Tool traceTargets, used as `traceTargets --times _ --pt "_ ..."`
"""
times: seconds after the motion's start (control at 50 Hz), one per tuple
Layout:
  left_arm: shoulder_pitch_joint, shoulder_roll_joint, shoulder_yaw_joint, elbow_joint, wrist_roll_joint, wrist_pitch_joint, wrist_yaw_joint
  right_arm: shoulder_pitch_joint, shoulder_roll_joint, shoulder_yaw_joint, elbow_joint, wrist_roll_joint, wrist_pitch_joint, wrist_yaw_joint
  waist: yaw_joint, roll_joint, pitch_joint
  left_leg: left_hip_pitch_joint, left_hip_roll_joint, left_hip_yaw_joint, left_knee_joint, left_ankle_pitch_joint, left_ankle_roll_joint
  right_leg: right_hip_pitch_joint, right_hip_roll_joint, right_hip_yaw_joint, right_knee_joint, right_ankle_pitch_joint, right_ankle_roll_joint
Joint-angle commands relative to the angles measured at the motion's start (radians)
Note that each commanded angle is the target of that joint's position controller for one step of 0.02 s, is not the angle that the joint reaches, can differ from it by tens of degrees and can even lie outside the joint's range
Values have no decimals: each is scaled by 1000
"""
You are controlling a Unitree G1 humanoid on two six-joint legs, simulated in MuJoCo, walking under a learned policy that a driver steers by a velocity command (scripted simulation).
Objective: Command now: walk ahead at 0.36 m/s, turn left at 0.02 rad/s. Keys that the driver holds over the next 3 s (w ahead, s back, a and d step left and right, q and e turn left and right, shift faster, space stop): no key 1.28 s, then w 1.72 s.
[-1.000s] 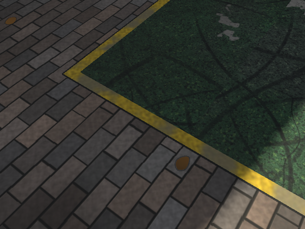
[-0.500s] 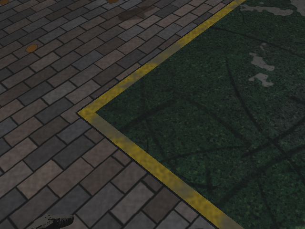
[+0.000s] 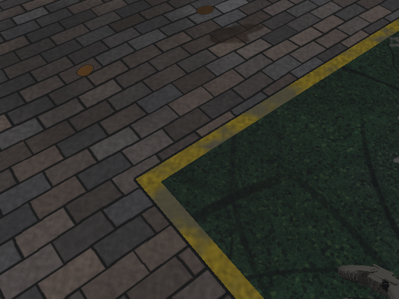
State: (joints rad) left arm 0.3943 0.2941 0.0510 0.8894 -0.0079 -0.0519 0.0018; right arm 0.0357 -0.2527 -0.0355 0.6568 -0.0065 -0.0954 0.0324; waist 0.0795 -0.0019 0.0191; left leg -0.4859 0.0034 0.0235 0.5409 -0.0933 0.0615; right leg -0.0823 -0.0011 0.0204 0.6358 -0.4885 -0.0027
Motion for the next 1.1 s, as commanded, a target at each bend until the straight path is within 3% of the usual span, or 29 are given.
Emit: traceTargets --times 0.02,0.04,0.06,0.08,0.12,0.18,0.22,0.3,0.36,0.38,0.4,0.42,0.44,0.46,0.52,0.6,0.72,1.1 --pt "80 115 8 -62 -6 -39 -1 357 -197 -65 20 -2 9 -6 -164 195 -374 804 391 -599 -129 395 262 -577 23 123 651 -136 6" --pt "-5 138 16 -84 -18 -39 -3 287 -160 -50 14 3 10 -7 -150 138 -244 681 355 -430 -126 518 229 -611 -14 95 650 -73 9" --pt "-51 122 14 -88 -9 -33 2 223 -136 -41 13 3 10 -4 -118 51 -185 564 304 -334 -143 601 203 -584 -58 63 598 -12 19" --pt "-75 113 18 -94 2 -22 8 173 -115 -36 12 4 11 -1 -91 37 -135 463 269 -275 -175 613 190 -552 -81 50 535 30 29" --pt "-38 66 13 -82 5 7 13 133 -96 -30 27 -11 4 1 -39 75 -132 318 232 -196 -229 658 181 -407 -97 44 451 103 45" --pt "-53 34 5 -86 12 23 21 97 -118 -34 56 -16 2 -11 -16 96 -130 243 204 -105 -253 703 185 -331 -89 29 271 200 60" --pt "-104 27 0 -93 16 26 22 102 -132 -36 77 -13 13 -21 -35 103 -137 236 188 -72 -258 655 170 -288 -83 19 158 293 56" --pt "-188 53 8 -106 12 38 21 139 -136 -32 129 -10 34 -26 -68 92 -118 260 203 -102 -261 436 161 -250 -74 25 31 338 42" --pt "-194 55 13 -105 22 37 22 125 -114 -21 153 7 45 -27 -46 75 -93 249 174 -120 -209 194 116 -146 -57 8 -165 416 6" --pt "-197 80 19 -107 31 36 25 160 -90 -13 166 4 44 -28 -53 38 -92 234 133 -116 -180 88 69 -84 -89 47 -224 558 -11" --pt "-206 134 29 -116 31 37 32 222 -78 -9 175 -16 40 -27 -101 -45 -110 189 67 -83 -131 -54 24 -6 -155 103 -197 729 -39" --pt "-234 143 33 -110 21 45 35 290 -64 -7 195 -18 39 -28 -148 -147 -116 158 9 -37 -134 -184 -10 4 -179 128 -179 678 -87" --pt "-259 79 23 -111 13 49 28 255 -65 -3 200 -17 47 -35 -123 -144 -101 209 3 -14 -142 -188 -30 -67 -151 118 -196 511 -84" --pt "-274 46 15 -109 14 50 22 205 -79 -6 196 -13 59 -41 -103 -114 -65 220 6 -13 -142 -167 -36 -113 -121 104 -205 444 -64" --pt "-263 60 17 -85 17 34 15 191 -91 -11 207 -10 85 -51 -95 -79 -51 239 23 -28 -132 -95 -28 -115 -90 71 -182 509 -39" --pt "-259 55 17 -49 12 28 19 187 -91 -14 237 -2 85 -55 -88 -46 -77 277 32 -30 -112 5 -31 -79 -83 59 -150 621 -45" --pt "-279 50 18 -1 10 37 23 187 -82 -17 287 1 97 -62 -90 -8 -60 293 33 -26 -113 6 -39 -78 -68 46 -150 601 -51" --pt "-282 27 13 133 9 59 36 229 -56 -2 403 -1 88 -73 -83 -3 11 250 36 -19 -165 -129 -44 -86 -35 22 -199 428 -33"
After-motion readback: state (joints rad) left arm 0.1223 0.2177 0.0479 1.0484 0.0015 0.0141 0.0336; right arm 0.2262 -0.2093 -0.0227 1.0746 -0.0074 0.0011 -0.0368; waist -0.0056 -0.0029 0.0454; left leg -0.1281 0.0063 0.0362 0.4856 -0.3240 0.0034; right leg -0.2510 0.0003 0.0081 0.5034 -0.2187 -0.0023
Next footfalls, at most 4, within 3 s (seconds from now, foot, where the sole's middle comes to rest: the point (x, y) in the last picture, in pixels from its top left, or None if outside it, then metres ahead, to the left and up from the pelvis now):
0.38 right None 0.21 -0.13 -0.76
2.06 left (197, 250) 0.61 0.08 -0.76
2.60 right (266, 179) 0.93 -0.17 -0.76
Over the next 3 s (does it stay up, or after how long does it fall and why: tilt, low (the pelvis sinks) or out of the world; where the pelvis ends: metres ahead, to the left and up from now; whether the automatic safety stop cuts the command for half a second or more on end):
stays up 0.96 -0.08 0.02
